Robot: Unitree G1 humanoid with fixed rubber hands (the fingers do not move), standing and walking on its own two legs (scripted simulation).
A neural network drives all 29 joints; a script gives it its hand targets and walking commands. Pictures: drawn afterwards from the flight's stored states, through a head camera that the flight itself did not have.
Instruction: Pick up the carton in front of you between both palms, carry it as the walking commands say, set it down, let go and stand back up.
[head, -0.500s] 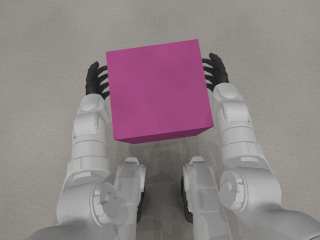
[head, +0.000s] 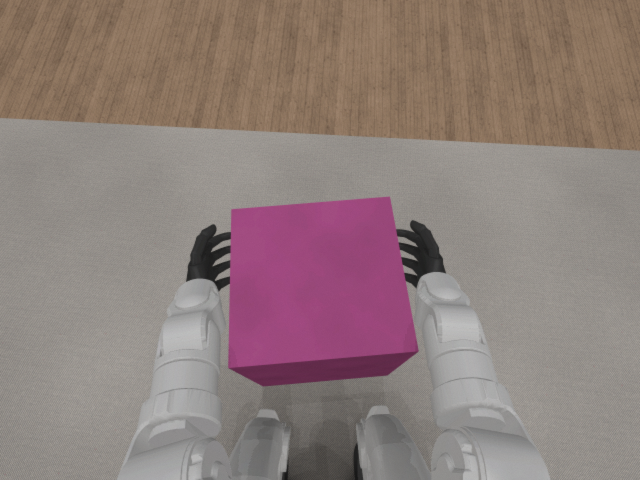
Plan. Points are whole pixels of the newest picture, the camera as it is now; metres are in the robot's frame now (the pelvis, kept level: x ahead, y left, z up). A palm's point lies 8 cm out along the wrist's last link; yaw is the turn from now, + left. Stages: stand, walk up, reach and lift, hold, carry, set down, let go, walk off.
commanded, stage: reach and lift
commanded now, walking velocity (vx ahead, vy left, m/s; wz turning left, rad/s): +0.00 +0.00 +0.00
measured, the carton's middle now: (319, 302) +0.36 +0.01 -0.10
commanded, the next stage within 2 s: hold in 1.50 s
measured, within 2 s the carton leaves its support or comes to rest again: neither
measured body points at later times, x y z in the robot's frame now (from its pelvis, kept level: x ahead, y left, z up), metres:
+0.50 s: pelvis +0.03 +0.01 +0.10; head +0.01 +0.01 +0.55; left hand +0.34 +0.16 +0.11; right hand +0.34 -0.15 +0.11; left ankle +0.04 +0.13 -0.64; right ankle +0.05 -0.12 -0.64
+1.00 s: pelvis +0.02 +0.01 +0.10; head +0.00 +0.00 +0.55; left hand +0.34 +0.15 +0.13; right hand +0.34 -0.15 +0.13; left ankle +0.04 +0.13 -0.64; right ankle +0.05 -0.12 -0.64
